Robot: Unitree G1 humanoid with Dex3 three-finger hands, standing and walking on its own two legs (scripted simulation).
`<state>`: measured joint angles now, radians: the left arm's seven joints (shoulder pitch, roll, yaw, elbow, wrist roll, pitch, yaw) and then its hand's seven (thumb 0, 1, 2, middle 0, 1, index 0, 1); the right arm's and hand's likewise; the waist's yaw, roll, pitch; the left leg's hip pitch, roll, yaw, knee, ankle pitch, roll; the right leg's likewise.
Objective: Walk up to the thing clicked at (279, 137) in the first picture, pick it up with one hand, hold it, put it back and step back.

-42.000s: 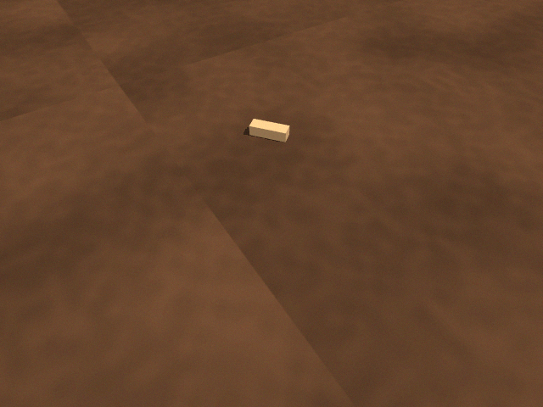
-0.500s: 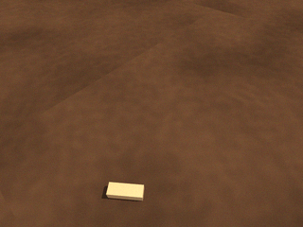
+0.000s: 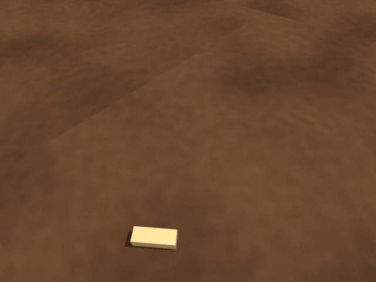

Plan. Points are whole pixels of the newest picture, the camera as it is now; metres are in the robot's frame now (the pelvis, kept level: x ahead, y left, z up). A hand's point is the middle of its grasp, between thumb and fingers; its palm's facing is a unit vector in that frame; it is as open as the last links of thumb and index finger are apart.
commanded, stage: stand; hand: left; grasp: from above
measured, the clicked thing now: (154, 237) +0.45 +0.21 -0.75
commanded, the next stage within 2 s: step back in 0.02 s
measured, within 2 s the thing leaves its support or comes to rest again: neither
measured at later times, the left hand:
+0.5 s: hand out of the picture +0.08 +0.31 -0.18, palm faces -0.04 -0.93 -0.36, open 7.4 cm
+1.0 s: hand out of the picture -0.06 +0.29 -0.15, palm faces -0.06 -0.91 -0.41, open 7.4 cm
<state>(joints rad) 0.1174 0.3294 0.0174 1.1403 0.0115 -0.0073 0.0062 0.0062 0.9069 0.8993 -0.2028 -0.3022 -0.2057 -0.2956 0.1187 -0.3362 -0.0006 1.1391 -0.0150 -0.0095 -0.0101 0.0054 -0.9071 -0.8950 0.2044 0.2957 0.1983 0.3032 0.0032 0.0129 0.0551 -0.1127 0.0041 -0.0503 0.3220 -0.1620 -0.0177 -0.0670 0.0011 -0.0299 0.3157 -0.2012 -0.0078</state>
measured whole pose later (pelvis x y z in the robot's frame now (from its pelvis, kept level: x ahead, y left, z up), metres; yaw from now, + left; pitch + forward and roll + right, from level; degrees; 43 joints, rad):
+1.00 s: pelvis -0.18 +0.04 -0.02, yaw -3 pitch -2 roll +1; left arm 0.17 0.35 0.07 0.82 0.03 0.04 0.01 0.01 0.90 0.90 -0.21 -0.30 -0.21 -0.30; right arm 0.17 -0.41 -0.05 0.88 0.00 0.04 -0.02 0.01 -0.91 -0.89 0.21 0.30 0.20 0.30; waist 0.01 0.02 0.15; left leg -0.45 -0.12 -0.13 1.12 -0.49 -0.01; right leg -0.29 0.00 0.03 0.59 -0.27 -0.02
